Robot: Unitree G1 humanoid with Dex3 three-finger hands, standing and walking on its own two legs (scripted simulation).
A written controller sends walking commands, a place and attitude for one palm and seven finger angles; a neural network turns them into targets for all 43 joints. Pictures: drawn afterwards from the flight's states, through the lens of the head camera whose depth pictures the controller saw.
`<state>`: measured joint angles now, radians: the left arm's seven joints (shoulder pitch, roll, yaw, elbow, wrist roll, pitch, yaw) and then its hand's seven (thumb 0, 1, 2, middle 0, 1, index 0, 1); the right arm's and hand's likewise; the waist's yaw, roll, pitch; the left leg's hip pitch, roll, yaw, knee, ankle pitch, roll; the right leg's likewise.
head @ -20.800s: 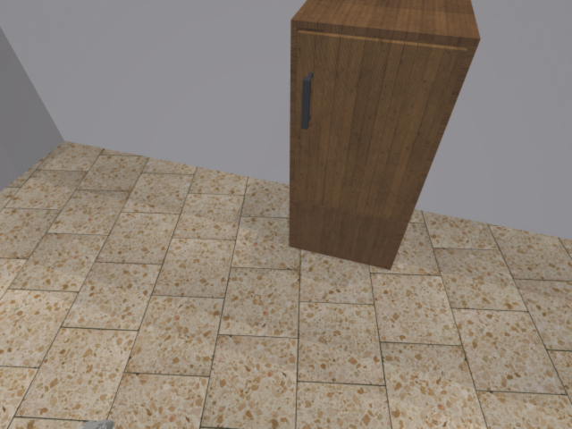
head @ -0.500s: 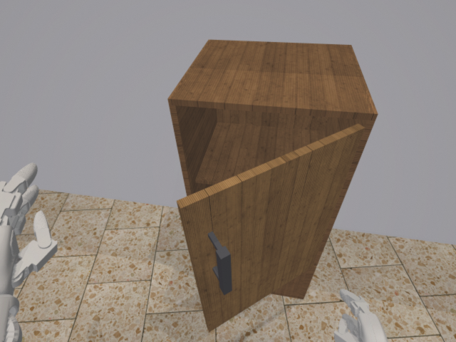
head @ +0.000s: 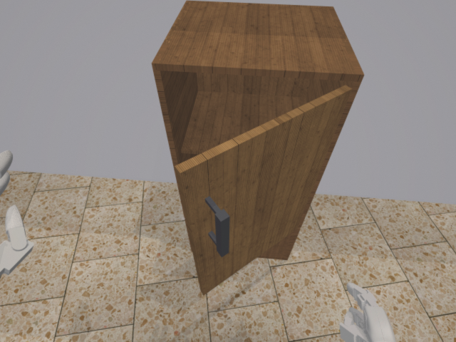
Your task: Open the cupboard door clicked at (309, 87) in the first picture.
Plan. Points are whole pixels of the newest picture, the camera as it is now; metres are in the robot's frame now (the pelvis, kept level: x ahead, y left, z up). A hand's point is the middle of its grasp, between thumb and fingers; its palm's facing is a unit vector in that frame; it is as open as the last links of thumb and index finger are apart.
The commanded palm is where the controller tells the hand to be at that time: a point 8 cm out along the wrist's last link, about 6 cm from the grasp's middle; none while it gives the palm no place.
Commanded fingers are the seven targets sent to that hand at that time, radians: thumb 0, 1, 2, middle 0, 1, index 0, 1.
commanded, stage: step back with the hand held close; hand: left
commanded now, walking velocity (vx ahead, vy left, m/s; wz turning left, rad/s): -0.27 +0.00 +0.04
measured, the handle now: (217, 227) +0.33 +0.05 -0.01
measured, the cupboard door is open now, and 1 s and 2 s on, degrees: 40 40 40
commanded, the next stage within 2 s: stop stepping back and stand still in 0.54 s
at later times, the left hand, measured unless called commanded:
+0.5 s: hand out of the picture +0.09 +0.27 +0.16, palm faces +0.51 -0.73 -0.45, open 7.4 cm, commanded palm +0.03 +0.31 +0.18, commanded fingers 0.00 0.90 0.90 -0.20 -0.30 -0.20 -0.30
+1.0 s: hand out of the picture +0.01 +0.24 +0.17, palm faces +0.39 -0.79 -0.47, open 7.4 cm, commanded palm -0.03 +0.28 +0.18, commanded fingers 0.00 0.90 0.90 -0.20 -0.30 -0.20 -0.30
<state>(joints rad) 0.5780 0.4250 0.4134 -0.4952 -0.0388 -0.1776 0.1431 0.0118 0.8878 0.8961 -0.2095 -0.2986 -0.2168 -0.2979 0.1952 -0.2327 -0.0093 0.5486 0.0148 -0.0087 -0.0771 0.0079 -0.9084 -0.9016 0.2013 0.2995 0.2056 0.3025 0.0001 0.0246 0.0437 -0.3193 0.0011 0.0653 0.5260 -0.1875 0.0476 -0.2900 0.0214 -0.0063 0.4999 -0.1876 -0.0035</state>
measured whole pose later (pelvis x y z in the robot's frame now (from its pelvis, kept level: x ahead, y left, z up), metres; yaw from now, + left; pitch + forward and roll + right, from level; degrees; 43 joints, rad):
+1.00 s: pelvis -0.18 -0.02 +0.00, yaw -1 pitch +0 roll +0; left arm 0.61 0.43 0.41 -0.54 -0.05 -0.18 0.15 0.01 0.89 0.90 -0.21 -0.30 -0.22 -0.30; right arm 0.25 -0.18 0.03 0.67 0.00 -0.09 -0.04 0.01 -0.91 -0.90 0.21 0.30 0.21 0.30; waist 0.01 -0.02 -0.02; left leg -0.47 0.03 0.04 0.70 -0.26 -0.01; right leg -0.08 0.04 0.00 0.44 -0.36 -0.04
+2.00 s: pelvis -0.23 +0.01 +0.00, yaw +1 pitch -1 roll -1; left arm 0.50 0.16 0.00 1.19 0.02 0.03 0.03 0.00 0.93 0.90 -0.20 -0.30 -0.20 -0.30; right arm 0.31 -0.16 -0.01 1.13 -0.02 0.05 -0.03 0.00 -0.91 -0.90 0.20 0.30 0.20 0.30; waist 0.02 0.01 0.06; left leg -0.32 -0.03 0.03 0.40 -0.06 0.05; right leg -0.12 0.00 -0.03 0.45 -0.30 0.00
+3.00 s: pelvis -0.19 -0.03 +0.00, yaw +0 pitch -2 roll +0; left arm 0.38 0.10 0.00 1.16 0.01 -0.01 0.05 0.00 0.91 0.90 -0.19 -0.30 -0.20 -0.29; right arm 0.26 -0.13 0.00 1.16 -0.02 0.02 -0.04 0.01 -0.92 -0.90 0.20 0.30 0.20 0.30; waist 0.00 0.00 0.06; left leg -0.26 -0.01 0.02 0.45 -0.15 0.01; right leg -0.03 0.03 -0.03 0.42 -0.35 -0.04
